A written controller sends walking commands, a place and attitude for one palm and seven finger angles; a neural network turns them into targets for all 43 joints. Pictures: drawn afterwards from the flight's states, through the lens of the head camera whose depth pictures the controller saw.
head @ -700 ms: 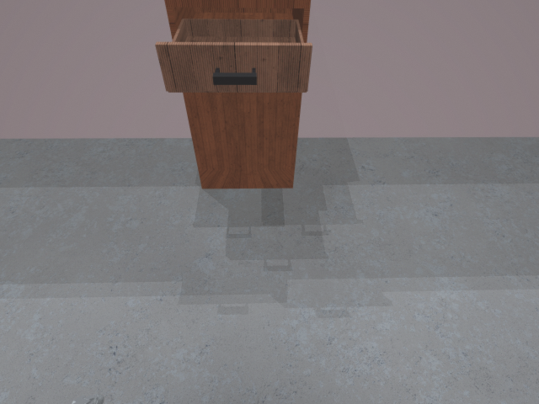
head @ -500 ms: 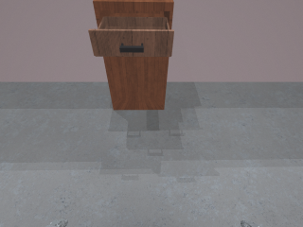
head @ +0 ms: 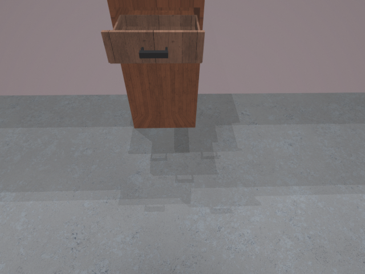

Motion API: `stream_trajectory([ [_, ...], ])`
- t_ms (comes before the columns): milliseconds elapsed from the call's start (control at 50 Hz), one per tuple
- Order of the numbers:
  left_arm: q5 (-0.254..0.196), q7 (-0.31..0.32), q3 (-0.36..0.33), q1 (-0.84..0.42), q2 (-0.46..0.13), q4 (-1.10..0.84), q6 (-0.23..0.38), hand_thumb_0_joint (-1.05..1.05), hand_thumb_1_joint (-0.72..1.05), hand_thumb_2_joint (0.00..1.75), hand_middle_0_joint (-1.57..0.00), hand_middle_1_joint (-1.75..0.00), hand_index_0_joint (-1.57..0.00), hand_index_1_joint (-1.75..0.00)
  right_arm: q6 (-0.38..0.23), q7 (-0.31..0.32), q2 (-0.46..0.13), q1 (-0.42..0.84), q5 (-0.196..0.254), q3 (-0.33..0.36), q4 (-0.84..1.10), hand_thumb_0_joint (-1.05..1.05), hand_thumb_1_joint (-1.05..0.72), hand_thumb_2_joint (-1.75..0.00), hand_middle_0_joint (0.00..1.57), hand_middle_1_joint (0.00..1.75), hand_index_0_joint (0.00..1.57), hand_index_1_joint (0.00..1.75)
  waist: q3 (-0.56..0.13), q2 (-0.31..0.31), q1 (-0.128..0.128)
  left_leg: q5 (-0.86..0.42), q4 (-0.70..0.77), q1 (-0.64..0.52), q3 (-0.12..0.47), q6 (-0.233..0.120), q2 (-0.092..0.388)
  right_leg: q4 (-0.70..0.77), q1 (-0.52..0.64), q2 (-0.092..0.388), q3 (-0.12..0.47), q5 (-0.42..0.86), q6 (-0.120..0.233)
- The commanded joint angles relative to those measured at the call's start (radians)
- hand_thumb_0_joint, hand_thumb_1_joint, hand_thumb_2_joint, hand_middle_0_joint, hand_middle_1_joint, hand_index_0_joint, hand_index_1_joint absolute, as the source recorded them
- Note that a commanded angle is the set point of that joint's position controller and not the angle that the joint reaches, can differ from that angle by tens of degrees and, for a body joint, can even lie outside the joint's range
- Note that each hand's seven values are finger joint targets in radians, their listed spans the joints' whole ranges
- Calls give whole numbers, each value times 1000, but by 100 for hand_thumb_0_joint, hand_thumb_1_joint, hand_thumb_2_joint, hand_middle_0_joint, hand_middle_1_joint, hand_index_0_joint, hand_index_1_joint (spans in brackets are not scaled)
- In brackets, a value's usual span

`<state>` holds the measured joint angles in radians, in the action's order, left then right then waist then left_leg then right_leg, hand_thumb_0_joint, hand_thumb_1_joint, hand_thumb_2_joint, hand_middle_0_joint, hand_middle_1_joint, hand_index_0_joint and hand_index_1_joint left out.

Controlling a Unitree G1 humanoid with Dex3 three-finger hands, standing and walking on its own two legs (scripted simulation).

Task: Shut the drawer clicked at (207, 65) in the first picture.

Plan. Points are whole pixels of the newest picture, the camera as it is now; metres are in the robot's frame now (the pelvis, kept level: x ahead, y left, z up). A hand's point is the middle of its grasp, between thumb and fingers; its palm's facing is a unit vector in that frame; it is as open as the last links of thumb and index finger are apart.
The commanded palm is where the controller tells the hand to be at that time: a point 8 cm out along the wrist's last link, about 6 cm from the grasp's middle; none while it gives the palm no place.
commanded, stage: stand and wait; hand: left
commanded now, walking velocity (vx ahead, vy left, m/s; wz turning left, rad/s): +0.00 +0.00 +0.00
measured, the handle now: (154, 51) +0.96 +0.18 +0.02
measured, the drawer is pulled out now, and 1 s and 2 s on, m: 0.29 0.29 0.29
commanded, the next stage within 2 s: look at it before walking up in 0.12 s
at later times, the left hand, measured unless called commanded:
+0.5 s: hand out of the picture +0.07 +0.24 -0.15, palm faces -0.02 -0.94 -0.33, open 7.4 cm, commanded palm none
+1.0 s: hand out of the picture +0.06 +0.23 -0.17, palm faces -0.02 -0.96 -0.29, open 7.4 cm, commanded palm none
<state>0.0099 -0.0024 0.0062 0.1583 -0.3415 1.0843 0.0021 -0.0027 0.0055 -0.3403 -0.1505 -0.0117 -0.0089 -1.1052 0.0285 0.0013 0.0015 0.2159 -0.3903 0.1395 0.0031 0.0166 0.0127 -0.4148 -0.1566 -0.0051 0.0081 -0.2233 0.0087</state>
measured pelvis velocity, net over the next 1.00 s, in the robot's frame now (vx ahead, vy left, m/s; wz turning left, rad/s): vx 0.01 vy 0.00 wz -0.03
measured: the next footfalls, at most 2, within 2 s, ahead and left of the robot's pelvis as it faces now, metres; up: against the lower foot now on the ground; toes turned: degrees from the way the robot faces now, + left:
right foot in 1.32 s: +0.16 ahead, -0.14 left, +0.00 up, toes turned -14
left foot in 1.68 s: +0.40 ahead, +0.08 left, +0.00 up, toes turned +0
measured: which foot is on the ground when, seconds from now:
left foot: down 0.00-1.00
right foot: down 0.00-1.00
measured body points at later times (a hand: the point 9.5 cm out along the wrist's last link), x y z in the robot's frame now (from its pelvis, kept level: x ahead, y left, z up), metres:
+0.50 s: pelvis +0.00 +0.00 +0.00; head -0.01 -0.01 +0.45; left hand +0.08 +0.29 -0.13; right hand +0.08 -0.30 -0.13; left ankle +0.00 +0.13 -0.74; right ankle +0.00 -0.11 -0.74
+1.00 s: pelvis +0.01 +0.00 +0.00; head +0.00 +0.00 +0.45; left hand +0.06 +0.28 -0.14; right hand +0.06 -0.28 -0.14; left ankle +0.00 +0.13 -0.74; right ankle +0.00 -0.11 -0.74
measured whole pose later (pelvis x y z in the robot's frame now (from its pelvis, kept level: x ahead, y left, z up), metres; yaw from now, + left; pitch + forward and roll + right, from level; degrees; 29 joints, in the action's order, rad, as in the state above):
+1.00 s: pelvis +0.01 +0.00 +0.00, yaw -2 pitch -2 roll +0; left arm 0.02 0.00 0.00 0.22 -0.29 1.09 -0.01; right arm 0.00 0.00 -0.29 -0.19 -0.02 -0.01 -1.11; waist -0.01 0.00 -0.01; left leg 0.31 -0.46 0.15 -0.02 0.01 0.03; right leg -0.44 -0.16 -0.02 0.03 -0.25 0.02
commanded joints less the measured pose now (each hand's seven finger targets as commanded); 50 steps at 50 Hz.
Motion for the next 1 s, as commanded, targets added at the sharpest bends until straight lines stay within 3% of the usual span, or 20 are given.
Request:
stream_trajectory([
  [0,-2,14,-40,-54,-199,-71,25,0,90,90,-20,-30,-20,-30,-30,9,-195,61,2,39,64,0,-90,-90,20,30,20,30,-57,-4,-2,-108,66,8,86,-44,102,85,8,122,111,114,27],
  [160,-1,14,-40,-58,-200,-67,25,0,90,90,-20,-30,-20,-30,-29,7,-194,59,1,38,58,0,-90,-90,20,30,20,30,-38,-10,-2,-84,77,11,86,-41,100,103,-9,121,116,72,26],
  [520,0,15,-43,-52,-200,-69,30,0,90,90,-20,-30,-20,-30,-31,8,-192,66,2,38,61,0,-90,-90,20,30,20,30,-57,-3,-2,-136,76,-14,82,-38,107,102,8,121,117,157,26],
  [820,0,15,-41,-46,-200,-64,29,0,90,90,-20,-30,-20,-30,-30,8,-193,63,4,37,56,0,-90,-90,20,30,20,30,-51,1,-2,-131,90,-20,82,-38,110,113,14,121,114,148,23],
  [840,-3,17,-25,-8,-120,-44,20,0,90,90,-20,-30,-20,-30,-21,6,-114,34,-1,18,37,0,-90,-90,20,30,20,30,-60,-7,-3,-82,78,-24,62,-25,108,118,12,118,113,84,13],
  [860,0,17,-16,29,-78,-29,7,0,90,90,-20,-30,-20,-30,-11,3,-67,-6,-5,8,24,0,-90,-90,20,30,20,30,-50,-12,-4,29,62,-10,46,-18,95,117,1,111,121,-59,10],
  [900,7,8,-24,70,-87,-24,-5,0,90,90,-20,-30,-20,-30,-1,-1,-63,-35,-11,15,22,0,-90,-90,20,30,20,30,27,-46,-9,252,25,66,24,-23,68,147,-60,107,173,-312,30],
  [920,9,4,-31,85,-92,-31,-8,0,90,90,-20,-30,-20,-30,-1,-3,-60,-45,-14,20,28,0,-90,-90,20,30,20,30,66,-64,-12,299,3,105,13,-23,58,158,-88,110,203,-383,44],
  [980,7,-4,-48,124,-87,-47,-5,0,90,90,-20,-30,-20,-30,-12,-2,-46,-91,-14,31,39,0,-90,-90,20,30,20,30,107,-67,-5,306,-67,133,-7,-34,53,135,-128,116,248,-419,88],
])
